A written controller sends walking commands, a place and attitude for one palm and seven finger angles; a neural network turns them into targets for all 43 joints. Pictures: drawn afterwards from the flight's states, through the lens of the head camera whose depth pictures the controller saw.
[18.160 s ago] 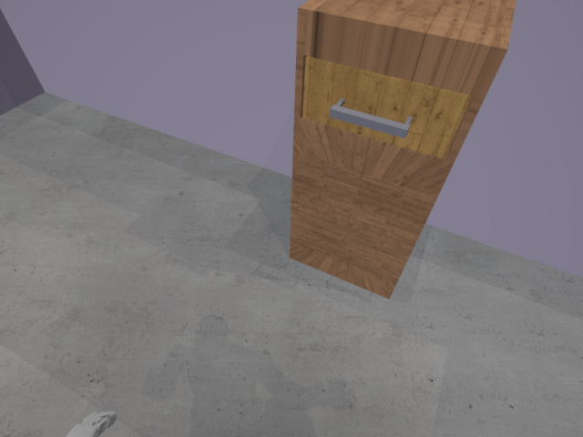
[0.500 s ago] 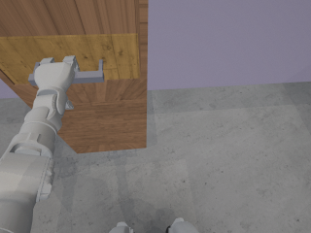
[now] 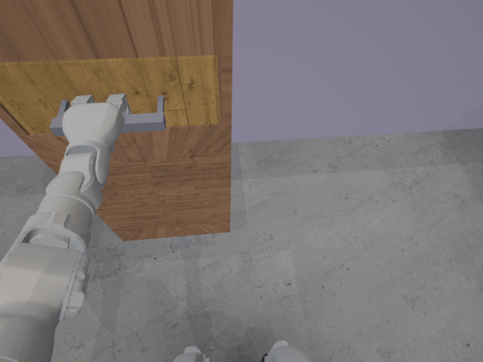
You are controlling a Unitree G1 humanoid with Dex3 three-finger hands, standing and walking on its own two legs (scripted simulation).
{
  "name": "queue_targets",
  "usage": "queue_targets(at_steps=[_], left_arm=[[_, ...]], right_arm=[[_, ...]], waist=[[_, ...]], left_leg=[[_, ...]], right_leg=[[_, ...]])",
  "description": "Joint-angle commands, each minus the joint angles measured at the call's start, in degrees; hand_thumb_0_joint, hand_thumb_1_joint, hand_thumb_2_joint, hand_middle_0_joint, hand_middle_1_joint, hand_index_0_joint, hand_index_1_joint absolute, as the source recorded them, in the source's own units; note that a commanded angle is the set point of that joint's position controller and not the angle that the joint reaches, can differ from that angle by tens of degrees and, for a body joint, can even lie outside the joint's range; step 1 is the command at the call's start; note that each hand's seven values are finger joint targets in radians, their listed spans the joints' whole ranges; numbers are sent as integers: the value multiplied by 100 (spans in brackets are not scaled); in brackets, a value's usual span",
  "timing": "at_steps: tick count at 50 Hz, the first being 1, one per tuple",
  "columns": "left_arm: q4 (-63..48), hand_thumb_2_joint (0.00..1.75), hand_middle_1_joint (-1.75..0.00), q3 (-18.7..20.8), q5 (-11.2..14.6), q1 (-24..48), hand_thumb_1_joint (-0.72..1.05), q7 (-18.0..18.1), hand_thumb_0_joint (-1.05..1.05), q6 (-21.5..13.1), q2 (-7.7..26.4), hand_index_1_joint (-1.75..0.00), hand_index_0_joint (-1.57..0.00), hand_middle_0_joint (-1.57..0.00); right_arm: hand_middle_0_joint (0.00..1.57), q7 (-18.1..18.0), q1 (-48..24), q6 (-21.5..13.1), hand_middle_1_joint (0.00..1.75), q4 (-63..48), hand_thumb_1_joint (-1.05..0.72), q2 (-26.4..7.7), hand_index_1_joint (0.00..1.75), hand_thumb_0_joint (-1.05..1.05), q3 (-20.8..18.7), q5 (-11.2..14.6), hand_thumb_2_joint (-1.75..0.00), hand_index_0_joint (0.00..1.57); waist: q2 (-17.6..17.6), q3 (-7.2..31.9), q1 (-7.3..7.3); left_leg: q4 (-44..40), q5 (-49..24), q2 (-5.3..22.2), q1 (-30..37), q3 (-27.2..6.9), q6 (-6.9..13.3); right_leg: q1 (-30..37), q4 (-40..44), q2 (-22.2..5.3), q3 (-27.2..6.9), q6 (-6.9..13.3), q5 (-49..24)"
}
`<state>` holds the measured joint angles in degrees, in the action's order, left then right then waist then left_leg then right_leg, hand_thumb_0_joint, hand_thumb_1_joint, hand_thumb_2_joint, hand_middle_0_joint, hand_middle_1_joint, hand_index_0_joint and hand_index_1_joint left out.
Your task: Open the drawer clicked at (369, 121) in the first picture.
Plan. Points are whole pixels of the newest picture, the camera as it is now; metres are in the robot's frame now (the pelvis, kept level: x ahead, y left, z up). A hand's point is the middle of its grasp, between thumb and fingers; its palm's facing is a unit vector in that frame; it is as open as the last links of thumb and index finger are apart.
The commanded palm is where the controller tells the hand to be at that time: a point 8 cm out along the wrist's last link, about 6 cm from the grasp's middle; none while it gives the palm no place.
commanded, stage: pull the drawer open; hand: left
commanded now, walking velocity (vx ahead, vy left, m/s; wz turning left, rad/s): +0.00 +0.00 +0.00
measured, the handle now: (111, 114) +0.54 +0.20 +0.05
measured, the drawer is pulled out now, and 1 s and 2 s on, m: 0.00 0.04 0.27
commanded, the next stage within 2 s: none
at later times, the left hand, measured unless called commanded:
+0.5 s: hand (105, 156) +0.47 +0.21 +0.02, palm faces -0.03 -0.03 -1.00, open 5.4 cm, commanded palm +0.45 +0.21 +0.08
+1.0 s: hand (105, 162) +0.45 +0.21 +0.02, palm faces -0.03 -0.04 -1.00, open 5.4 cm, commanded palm +0.41 +0.21 +0.08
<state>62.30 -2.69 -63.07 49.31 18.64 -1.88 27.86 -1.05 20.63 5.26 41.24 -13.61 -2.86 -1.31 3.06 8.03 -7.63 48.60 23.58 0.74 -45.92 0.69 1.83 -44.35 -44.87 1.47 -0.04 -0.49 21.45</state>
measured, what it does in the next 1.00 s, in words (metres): stands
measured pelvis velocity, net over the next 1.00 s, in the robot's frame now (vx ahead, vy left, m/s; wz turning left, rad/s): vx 0.00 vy -0.01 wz -0.03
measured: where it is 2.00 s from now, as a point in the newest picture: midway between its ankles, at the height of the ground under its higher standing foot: outside the picture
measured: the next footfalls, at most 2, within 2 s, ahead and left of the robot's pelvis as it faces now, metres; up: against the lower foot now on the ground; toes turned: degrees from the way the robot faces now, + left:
none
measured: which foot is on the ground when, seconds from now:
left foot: down 0.00-1.00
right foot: down 0.00-1.00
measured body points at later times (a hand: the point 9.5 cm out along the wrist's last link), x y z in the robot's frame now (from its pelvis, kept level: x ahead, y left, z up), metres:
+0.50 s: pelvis +0.02 -0.01 +0.01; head +0.11 -0.01 +0.45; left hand +0.46 +0.21 +0.08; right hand +0.06 -0.28 -0.12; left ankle -0.02 +0.10 -0.70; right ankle -0.01 -0.13 -0.70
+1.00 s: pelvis +0.00 -0.01 +0.01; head +0.09 -0.02 +0.45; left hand +0.45 +0.21 +0.08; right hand +0.01 -0.28 -0.12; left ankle -0.02 +0.10 -0.70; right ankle -0.01 -0.13 -0.70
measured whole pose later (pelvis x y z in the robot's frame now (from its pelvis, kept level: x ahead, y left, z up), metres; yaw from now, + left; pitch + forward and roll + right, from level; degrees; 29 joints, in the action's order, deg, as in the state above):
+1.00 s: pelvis +0.00 -0.01 +0.01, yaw -1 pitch +18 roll -1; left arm 50.4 0.6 -61.8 35.1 19.2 -3.4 26.8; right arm -1.3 20.9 6.0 40.7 -14.3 -4.3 -0.6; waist 3.1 8.1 -5.7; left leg 45.3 22.9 1.6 -40.5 2.2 1.2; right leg -40.2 -42.9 2.4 -1.7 0.2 20.7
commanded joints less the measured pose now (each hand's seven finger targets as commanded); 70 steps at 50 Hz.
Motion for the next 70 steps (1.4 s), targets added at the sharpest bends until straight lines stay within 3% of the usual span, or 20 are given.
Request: queue_targets(at_steps=[1,7,9,11,14,18,20,25,34,37,39,40,42,44,47,49,57,59,65,70], left_arm=[[-1171,90,-135,413,117,2394,90,154,0,-41,1274,-135,-40,-40],[-1584,90,-135,187,230,1607,90,39,0,-207,757,-135,-40,-40],[-1685,90,-135,448,224,1085,90,50,0,-221,1027,-135,-40,-40],[-1849,90,-135,241,226,1036,90,54,0,-204,784,-135,-40,-40],[-2283,90,-135,460,233,452,90,126,0,-168,944,-135,-40,-40],[-2672,90,-135,352,293,-36,90,172,0,-30,743,-135,-40,-40],[-2360,90,-135,367,141,1655,90,265,0,-24,1099,-135,-40,-40],[-2027,90,-135,459,47,1610,90,338,0,47,1136,-135,-40,-40],[-1765,90,-135,489,100,1831,90,258,0,-177,1195,-135,-40,-40],[-1787,90,-135,670,70,1948,90,279,0,-277,1466,-135,-40,-40],[-1729,90,-135,507,34,1944,90,317,0,-297,1236,-135,-40,-40],[-1703,90,-135,445,48,1631,90,314,0,-299,1069,-135,-40,-40],[-1812,90,-135,769,81,1230,90,326,0,-316,1386,-135,-40,-40],[-2032,90,-135,535,134,932,90,310,0,-309,1032,-135,-40,-40],[-2326,90,-135,762,212,221,90,305,0,-244,1228,-135,-40,-40],[-2612,90,-135,560,264,-150,90,299,0,-163,958,-135,-40,-40],[-3679,90,-135,603,410,-1619,90,320,0,200,790,-135,-40,-40],[-4112,90,-135,395,393,-1812,90,327,0,281,558,-135,-40,-40],[-5129,90,-135,329,408,-3012,90,344,0,575,293,-135,-40,-40],[-5698,90,-135,182,324,-3411,90,350,0,723,111,-135,-40,-40]], right_arm=[[20,-95,905,-64,30,-262,-90,-1024,30,0,-387,-12,-90,20],[20,-48,761,-57,30,-394,-90,-961,30,0,-426,-5,-90,20],[20,-50,722,-36,30,-443,-90,-976,30,0,-424,8,-90,20],[20,-45,650,-33,30,-471,-90,-956,30,0,-424,22,-90,20],[20,-14,542,-18,30,-532,-90,-955,30,0,-457,32,-90,20],[20,20,373,-7,30,-598,-90,-930,30,0,-461,66,-90,20],[20,-54,492,0,30,-335,-90,-998,30,0,-450,47,-90,20],[20,-84,502,-30,30,-365,-90,-931,30,0,-442,24,-90,20],[20,-149,439,-69,30,-427,-90,-900,30,0,-410,12,-90,20],[20,-169,435,-90,30,-429,-90,-926,30,0,-398,-2,-90,20],[20,-157,467,-121,30,-413,-90,-904,30,0,-420,2,-90,20],[20,-137,464,-133,30,-440,-90,-886,30,0,-427,4,-90,20],[20,-118,416,-107,30,-483,-90,-923,30,0,-426,-6,-90,20],[20,-93,396,-117,30,-554,-90,-874,30,0,-441,20,-90,20],[20,-76,263,-101,30,-630,-90,-917,30,0,-443,53,-90,20],[20,-57,184,-110,30,-694,-90,-901,30,0,-453,97,-90,20],[20,-33,-220,-152,30,-874,-90,-939,30,0,-449,171,-90,20],[20,-17,-358,-177,30,-955,-90,-893,30,0,-417,181,-90,20],[20,62,-756,-241,30,-1144,-90,-825,30,0,-362,146,-90,20],[20,76,-1116,-254,30,-1280,-90,-769,30,0,-277,121,-90,20]], waist=[[254,2685,11],[312,2688,152],[211,2776,320],[138,2578,270],[281,2746,448],[151,2496,454],[65,2043,36],[237,2461,204],[103,2549,154],[93,2631,186],[173,2528,140],[192,2583,219],[174,2810,406],[222,2834,426],[171,2823,607],[105,2640,580],[-106,2117,685],[137,2039,712],[147,1936,855],[32,1625,862]], left_leg=[[-337,-3251,-24,2272,-144,3],[-366,-3734,23,2491,-120,-8],[-388,-3748,0,2398,-66,14],[-452,-3644,-2,2313,-43,28],[-446,-4150,7,2512,-26,26],[-526,-4235,6,2506,-6,39],[-488,-3713,-9,2330,-36,37],[-457,-3698,-86,2437,6,16],[-382,-3317,-146,2191,30,45],[-362,-3138,-162,2039,19,48],[-366,-3021,-151,2050,20,43],[-380,-3056,-153,2104,43,42],[-396,-3142,-155,2085,64,42],[-440,-3244,-133,2187,75,44],[-558,-3339,-116,2128,98,47],[-626,-3357,-96,2200,116,57],[-910,-3598,-11,2470,78,39],[-936,-3725,-5,2649,46,15],[-928,-4336,52,3004,-55,-45],[-980,-4020,39,3011,-96,-69]], right_leg=[[987,360,251,223,228,-2175],[1128,403,252,239,228,-2369],[1393,397,251,197,224,-2546],[1432,444,242,208,223,-2566],[1634,428,235,166,230,-2890],[1789,505,217,173,217,-3046],[1367,515,215,185,187,-2797],[1472,430,205,160,230,-2772],[1553,396,179,92,204,-2801],[1583,357,182,61,213,-2727],[1412,374,187,86,215,-2564],[1433,392,199,101,223,-2523],[1685,357,208,68,237,-2658],[1744,392,212,88,234,-2701],[2047,429,210,57,253,-2847],[2055,516,221,70,237,-2838],[2195,710,220,132,242,-2715],[2103,699,218,159,245,-2644],[2172,669,186,218,236,-2778],[2089,674,170,271,241,-2498]])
